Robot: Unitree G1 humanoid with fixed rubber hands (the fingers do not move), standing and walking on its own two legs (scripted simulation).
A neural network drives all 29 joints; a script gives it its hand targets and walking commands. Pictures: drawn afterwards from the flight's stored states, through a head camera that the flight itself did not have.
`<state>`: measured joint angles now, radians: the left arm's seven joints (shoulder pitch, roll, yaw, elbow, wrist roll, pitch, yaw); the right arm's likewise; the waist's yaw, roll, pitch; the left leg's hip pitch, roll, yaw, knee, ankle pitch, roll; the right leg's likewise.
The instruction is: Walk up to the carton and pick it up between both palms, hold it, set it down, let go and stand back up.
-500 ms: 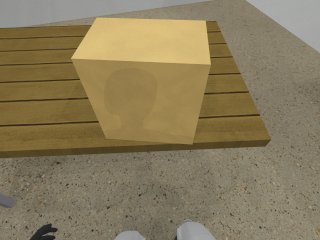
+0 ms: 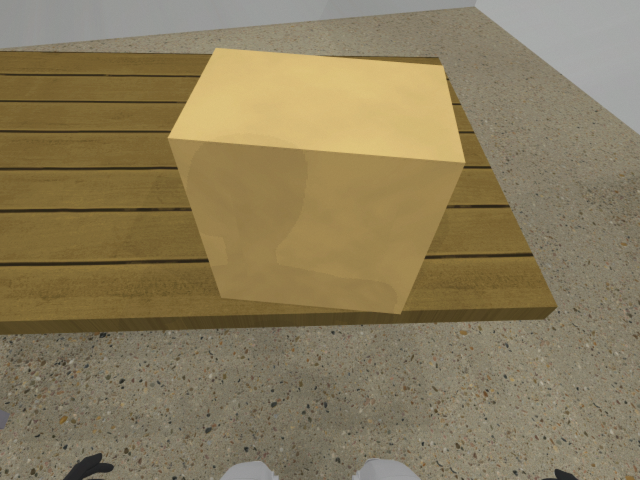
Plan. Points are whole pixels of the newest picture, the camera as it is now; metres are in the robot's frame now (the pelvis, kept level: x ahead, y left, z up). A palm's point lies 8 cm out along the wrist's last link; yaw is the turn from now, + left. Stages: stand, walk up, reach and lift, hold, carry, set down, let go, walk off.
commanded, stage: walk up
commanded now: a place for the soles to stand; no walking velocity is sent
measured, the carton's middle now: (318, 196) +0.43 +0.01 +0.11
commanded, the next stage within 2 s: stand in 0.90 s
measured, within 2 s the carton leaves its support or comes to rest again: neither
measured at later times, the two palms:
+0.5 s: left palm out of the picture +0.11 +0.31 -0.08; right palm out of the picture +0.11 -0.32 -0.07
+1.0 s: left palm out of the picture +0.11 +0.31 -0.08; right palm out of the picture +0.11 -0.32 -0.07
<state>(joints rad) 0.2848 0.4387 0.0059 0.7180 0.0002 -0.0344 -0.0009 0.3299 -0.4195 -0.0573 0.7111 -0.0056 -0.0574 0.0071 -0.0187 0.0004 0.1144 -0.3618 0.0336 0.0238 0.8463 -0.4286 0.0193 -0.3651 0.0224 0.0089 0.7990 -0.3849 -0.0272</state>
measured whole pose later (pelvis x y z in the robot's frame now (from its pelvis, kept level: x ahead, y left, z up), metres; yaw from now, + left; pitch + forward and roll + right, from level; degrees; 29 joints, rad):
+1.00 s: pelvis +0.00 +0.00 +0.00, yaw +0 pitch -3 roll -1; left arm 0.25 0.43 0.01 0.73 0.00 -0.05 0.00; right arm 0.23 -0.42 -0.06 0.72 -0.01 -0.03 0.00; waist -0.02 0.00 0.10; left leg -0.36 0.03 0.02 0.84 -0.42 0.02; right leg -0.37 0.02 0.01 0.80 -0.38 0.00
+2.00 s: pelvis -0.04 -0.01 +0.03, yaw +0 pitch -6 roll +2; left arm 0.13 0.36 0.07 0.35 -0.11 0.18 -0.08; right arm 0.36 -0.22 0.02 0.17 0.07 -0.04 -0.13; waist -0.02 -0.03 0.10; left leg -0.21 -0.01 0.04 0.51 -0.20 0.00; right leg -0.27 -0.02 0.03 0.60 -0.24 -0.02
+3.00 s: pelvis -0.06 +0.04 +0.04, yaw -1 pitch -7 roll +0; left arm 0.08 0.40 0.07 0.02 -0.29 0.21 -0.09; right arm 0.26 -0.21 0.04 -0.24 0.22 0.27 -0.20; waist 0.01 -0.02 0.04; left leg -0.16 -0.04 0.09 0.42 -0.14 0.03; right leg -0.02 0.00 0.07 0.47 -0.33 -0.03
